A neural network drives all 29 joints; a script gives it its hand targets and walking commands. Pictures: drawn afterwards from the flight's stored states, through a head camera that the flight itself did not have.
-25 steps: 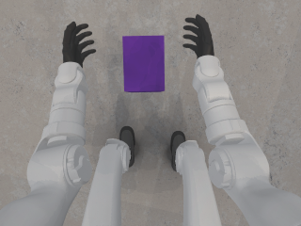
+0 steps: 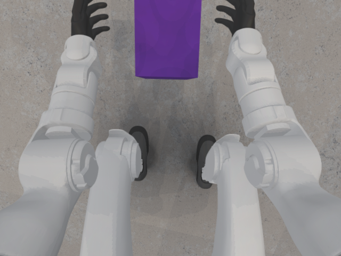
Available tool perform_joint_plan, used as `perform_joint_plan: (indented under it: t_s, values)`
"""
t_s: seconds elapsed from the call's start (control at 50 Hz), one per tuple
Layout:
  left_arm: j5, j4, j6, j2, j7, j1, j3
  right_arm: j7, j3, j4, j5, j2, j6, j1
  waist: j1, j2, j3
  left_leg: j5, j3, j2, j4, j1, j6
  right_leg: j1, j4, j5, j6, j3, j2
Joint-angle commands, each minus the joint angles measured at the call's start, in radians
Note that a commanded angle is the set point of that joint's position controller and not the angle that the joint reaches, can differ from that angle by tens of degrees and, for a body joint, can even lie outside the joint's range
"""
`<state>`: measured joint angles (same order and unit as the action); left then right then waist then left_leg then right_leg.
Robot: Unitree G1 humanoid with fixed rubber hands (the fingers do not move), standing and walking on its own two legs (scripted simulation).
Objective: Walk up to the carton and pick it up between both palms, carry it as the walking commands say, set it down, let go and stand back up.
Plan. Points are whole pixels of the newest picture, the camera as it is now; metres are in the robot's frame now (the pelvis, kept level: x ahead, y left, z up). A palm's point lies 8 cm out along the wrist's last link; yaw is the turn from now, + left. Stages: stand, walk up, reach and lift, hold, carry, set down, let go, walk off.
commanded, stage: reach and lift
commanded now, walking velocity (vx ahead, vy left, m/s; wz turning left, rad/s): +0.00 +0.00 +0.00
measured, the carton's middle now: (167, 43) +0.52 +0.02 -0.37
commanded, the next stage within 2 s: none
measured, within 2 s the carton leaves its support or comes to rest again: leaves its support in 1.92 s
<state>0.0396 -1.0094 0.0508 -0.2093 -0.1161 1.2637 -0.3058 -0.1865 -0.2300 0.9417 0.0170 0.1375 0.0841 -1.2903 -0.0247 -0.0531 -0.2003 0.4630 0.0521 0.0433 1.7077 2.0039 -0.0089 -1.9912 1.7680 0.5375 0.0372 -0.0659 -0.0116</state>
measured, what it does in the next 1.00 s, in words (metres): lowers itself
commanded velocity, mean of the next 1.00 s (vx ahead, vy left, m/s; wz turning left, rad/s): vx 0.00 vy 0.00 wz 0.00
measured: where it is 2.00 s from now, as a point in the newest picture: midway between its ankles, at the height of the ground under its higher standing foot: (172, 166)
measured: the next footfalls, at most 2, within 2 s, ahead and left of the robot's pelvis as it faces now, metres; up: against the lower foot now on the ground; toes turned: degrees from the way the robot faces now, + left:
none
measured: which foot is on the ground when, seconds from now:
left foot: down 0.00-1.00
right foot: down 0.00-1.00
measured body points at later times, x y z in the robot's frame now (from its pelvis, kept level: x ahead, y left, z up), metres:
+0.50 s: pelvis -0.03 +0.00 -0.08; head +0.37 +0.01 +0.12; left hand +0.52 +0.19 -0.30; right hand +0.52 -0.11 -0.31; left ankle +0.12 +0.12 -0.47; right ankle +0.09 -0.13 -0.46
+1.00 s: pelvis -0.03 +0.00 -0.08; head +0.36 +0.01 +0.13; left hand +0.52 +0.16 -0.30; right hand +0.52 -0.10 -0.30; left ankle +0.12 +0.12 -0.47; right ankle +0.09 -0.13 -0.47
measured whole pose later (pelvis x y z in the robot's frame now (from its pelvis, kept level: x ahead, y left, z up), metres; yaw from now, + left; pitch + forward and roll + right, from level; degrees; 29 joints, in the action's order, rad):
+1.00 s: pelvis -0.03 +0.00 -0.08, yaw +0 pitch +34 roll +1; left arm -0.13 -1.20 0.03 -0.30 -0.09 1.56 -0.09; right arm -0.14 -0.14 1.11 0.14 0.21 0.04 -1.52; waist -0.02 -0.05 -0.52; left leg 0.47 0.03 0.04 2.00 2.13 -0.01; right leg -2.10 2.06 0.56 0.05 -0.07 0.00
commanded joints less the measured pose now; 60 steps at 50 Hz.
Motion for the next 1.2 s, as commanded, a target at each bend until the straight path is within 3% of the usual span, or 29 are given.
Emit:
perform_joint_plan:
  t_s: [0.0, 0.06, 0.1, 0.12, 0.14, 0.18, 0.22, 0.28, 0.3, 0.36, 0.4, 0.42, 0.44, 0.46, 0.48, 0.5, 0.54, 0.56, 0.62, 0.68, 0.76, 0.82, 0.84, 0.86, 0.88, 0.92, 1.0, 1.1, 1.18]
  values:
    - [-0.077, 0.157, -0.063, -0.161, -0.008, 0.372, 0.030, 0.000, 0.053, 0.001, 0.023, 0.109, -0.051, -0.283, -0.048, 0.023, 1.187, -0.392, -0.039, -0.129, 0.088, -0.563, 0.040, 0.349, 0.033, -0.342, 0.014, 0.088, 0.132]
    - [-0.103, 0.027, -0.047, -0.117, 0.009, 0.351, 0.064, 0.011, 0.075, 0.027, 0.044, 0.112, -0.055, -0.306, -0.026, 0.021, 1.093, -0.316, -0.046, -0.120, 0.110, -0.514, 0.037, 0.335, 0.051, -0.300, 0.017, 0.086, 0.124]
    - [-0.086, 0.131, -0.063, -0.167, 0.002, 0.412, 0.042, 0.012, 0.050, 0.005, 0.018, 0.132, -0.060, -0.351, -0.046, 0.022, 1.094, -0.289, -0.036, -0.123, 0.112, -0.501, 0.037, 0.339, 0.066, -0.270, 0.006, 0.080, 0.129]
    - [-0.151, 0.151, -0.063, -0.124, 0.004, 0.465, 0.111, 0.008, 0.061, -0.036, 0.034, 0.175, -0.073, -0.409, 0.016, 0.017, 1.167, -0.347, -0.059, -0.125, 0.130, -0.549, 0.043, 0.339, 0.093, -0.316, 0.004, 0.098, 0.121]
    - [-0.136, 0.113, -0.060, -0.140, 0.004, 0.435, 0.093, 0.010, 0.109, -0.034, 0.078, 0.123, -0.072, -0.436, -0.061, 0.030, 1.150, -0.342, -0.041, -0.124, 0.144, -0.513, 0.032, 0.357, 0.085, -0.314, 0.001, 0.073, 0.120]
    - [-0.122, -0.001, -0.048, -0.174, 0.001, 0.434, 0.074, 0.005, 0.081, 0.080, 0.051, 0.166, -0.060, -0.410, -0.039, 0.023, 1.007, -0.262, -0.051, -0.109, 0.164, -0.459, 0.040, 0.289, 0.113, -0.234, 0.009, 0.079, 0.109]
    - [-0.150, 0.044, -0.047, -0.143, 0.008, 0.489, 0.101, 0.019, 0.095, 0.002, 0.074, 0.179, -0.071, -0.496, -0.035, 0.008, 1.032, -0.278, -0.056, -0.113, 0.163, -0.459, 0.035, 0.317, 0.123, -0.266, 0.006, 0.081, 0.109]
    - [-0.111, -0.061, -0.052, -0.172, 0.013, 0.439, 0.085, 0.036, 0.102, 0.084, 0.099, 0.146, -0.074, -0.446, -0.082, 0.005, 0.960, -0.240, -0.054, -0.110, 0.190, -0.424, 0.024, 0.261, 0.160, -0.222, 0.017, 0.072, 0.110]
    - [-0.100, 0.089, -0.069, -0.222, -0.002, 0.509, 0.065, 0.029, 0.092, -0.009, 0.105, 0.165, -0.078, -0.517, -0.103, 0.032, 1.118, -0.341, -0.053, -0.103, 0.219, -0.538, 0.029, 0.307, 0.174, -0.293, 0.013, 0.065, 0.115]
    - [-0.155, 0.064, -0.074, -0.238, -0.012, 0.576, 0.114, 0.017, 0.131, 0.031, 0.119, 0.210, -0.084, -0.532, -0.051, 0.005, 1.190, -0.370, -0.049, -0.103, 0.262, -0.582, 0.035, 0.369, 0.198, -0.317, 0.023, 0.083, 0.103]
    - [-0.185, 0.067, -0.074, -0.225, -0.018, 0.533, 0.143, 0.017, 0.158, -0.016, 0.175, 0.209, -0.090, -0.548, -0.083, 0.044, 1.246, -0.381, -0.040, -0.102, 0.276, -0.629, 0.026, 0.373, 0.219, -0.308, 0.013, 0.078, 0.107]
    - [-0.193, -0.008, -0.064, -0.201, -0.011, 0.525, 0.150, 0.018, 0.134, 0.103, 0.157, 0.225, -0.082, -0.509, -0.060, 0.065, 1.155, -0.345, -0.040, -0.100, 0.274, -0.565, 0.031, 0.354, 0.230, -0.292, 0.008, 0.080, 0.105]
    - [-0.232, -0.034, -0.053, -0.158, 0.001, 0.521, 0.186, 0.015, 0.128, 0.110, 0.129, 0.251, -0.080, -0.504, -0.004, 0.045, 1.162, -0.350, -0.061, -0.099, 0.271, -0.599, 0.039, 0.326, 0.228, -0.258, 0.008, 0.101, 0.093]
    - [-0.235, -0.093, -0.050, -0.147, 0.011, 0.480, 0.196, 0.022, 0.162, 0.095, 0.144, 0.216, -0.085, -0.490, -0.012, 0.030, 1.102, -0.332, -0.054, -0.093, 0.283, -0.527, 0.027, 0.328, 0.221, -0.266, 0.004, 0.091, 0.100]
    - [-0.266, -0.095, -0.042, -0.114, 0.018, 0.494, 0.222, 0.019, 0.153, 0.089, 0.141, 0.258, -0.089, -0.503, 0.024, 0.038, 1.081, -0.284, -0.044, -0.099, 0.277, -0.497, 0.034, 0.365, 0.215, -0.250, -0.002, 0.091, 0.095]
    - [-0.270, -0.110, -0.044, -0.124, 0.026, 0.516, 0.223, 0.021, 0.179, 0.101, 0.151, 0.225, -0.085, -0.526, -0.006, 0.011, 1.068, -0.281, -0.058, -0.094, 0.283, -0.457, 0.034, 0.376, 0.228, -0.258, 0.000, 0.087, 0.079]
    - [-0.276, -0.124, -0.051, -0.149, 0.021, 0.535, 0.233, 0.024, 0.154, 0.074, 0.146, 0.205, -0.090, -0.538, 0.009, 0.014, 1.051, -0.281, -0.079, -0.090, 0.272, -0.503, 0.020, 0.321, 0.228, -0.235, 0.005, 0.100, 0.090]
    - [-0.250, -0.063, -0.058, -0.161, 0.018, 0.553, 0.217, 0.030, 0.164, 0.097, 0.157, 0.187, -0.090, -0.539, -0.049, 0.037, 1.025, -0.278, -0.052, -0.095, 0.270, -0.480, 0.028, 0.309, 0.220, -0.221, 0.002, 0.085, 0.099]
    - [-0.218, 0.032, -0.077, -0.227, -0.003, 0.620, 0.177, 0.037, 0.132, 0.132, 0.137, 0.178, -0.080, -0.519, -0.040, 0.046, 1.039, -0.274, -0.044, -0.092, 0.280, -0.450, 0.030, 0.305, 0.233, -0.256, -0.003, 0.083, 0.100]
    - [-0.220, -0.092, -0.055, -0.197, 0.010, 0.562, 0.183, 0.040, 0.143, 0.130, 0.136, 0.190, -0.073, -0.545, -0.039, 0.023, 0.979, -0.211, -0.057, -0.087, 0.262, -0.437, 0.024, 0.285, 0.229, -0.201, 0.004, 0.094, 0.091]
    - [-0.246, -0.037, -0.062, -0.097, 0.029, 0.584, 0.250, 0.049, 0.159, 0.077, 0.142, 0.116, -0.083, -0.569, -0.013, 0.026, 1.033, -0.204, -0.065, -0.096, 0.252, -0.440, 0.018, 0.333, 0.223, -0.210, -0.003, 0.090, 0.102]
    - [-0.232, -0.025, -0.064, -0.119, 0.016, 0.587, 0.217, 0.046, 0.160, 0.093, 0.124, 0.117, -0.084, -0.573, -0.034, 0.013, 1.032, -0.261, -0.067, -0.099, 0.275, -0.468, 0.021, 0.321, 0.225, -0.235, 0.002, 0.082, 0.103]
    - [-0.206, -0.083, -0.062, -0.157, 0.011, 0.554, 0.188, 0.045, 0.185, 0.097, 0.142, 0.099, -0.077, -0.575, -0.092, -0.001, 1.012, -0.244, -0.053, -0.097, 0.275, -0.443, 0.019, 0.349, 0.221, -0.219, 0.007, 0.075, 0.101]
    - [-0.228, -0.072, -0.061, -0.075, 0.022, 0.564, 0.218, 0.050, 0.188, 0.100, 0.132, 0.099, -0.084, -0.580, -0.049, -0.003, 1.025, -0.262, -0.062, -0.107, 0.276, -0.463, 0.021, 0.333, 0.232, -0.236, 0.000, 0.083, 0.107]
    - [-0.196, -0.085, -0.060, -0.079, 0.027, 0.558, 0.210, 0.060, 0.191, 0.123, 0.140, 0.020, -0.069, -0.581, -0.087, 0.022, 1.000, -0.248, -0.051, -0.102, 0.268, -0.437, 0.015, 0.346, 0.230, -0.239, 0.003, 0.081, 0.112]
    - [-0.191, -0.091, -0.060, 0.013, 0.039, 0.564, 0.214, 0.067, 0.208, 0.079, 0.122, -0.036, -0.081, -0.601, -0.073, -0.026, 1.020, -0.264, -0.060, -0.115, 0.276, -0.453, 0.011, 0.339, 0.216, -0.236, 0.004, 0.086, 0.120]
    - [-0.134, -0.082, -0.053, -0.010, 0.029, 0.554, 0.170, 0.058, 0.113, 0.109, 0.041, 0.047, -0.080, -0.556, -0.020, -0.002, 0.955, -0.259, -0.060, -0.120, 0.271, -0.480, 0.031, 0.311, 0.220, -0.226, 0.011, 0.095, 0.123]
    - [-0.070, -0.076, -0.049, 0.236, 0.074, 0.653, 0.175, 0.117, 0.155, 0.147, 0.028, -0.296, -0.049, -0.610, -0.071, 0.034, 0.893, -0.212, -0.050, -0.133, 0.258, -0.418, 0.017, 0.277, 0.209, -0.195, -0.005, 0.071, 0.155]
    - [-0.061, -0.079, -0.011, 0.620, 0.194, 0.738, 0.262, 0.222, 0.190, 0.093, 0.011, -0.632, -0.031, -0.683, -0.042, 0.007, 0.872, -0.197, -0.057, -0.158, 0.291, -0.389, 0.006, 0.222, 0.248, -0.188, -0.021, 0.088, 0.176]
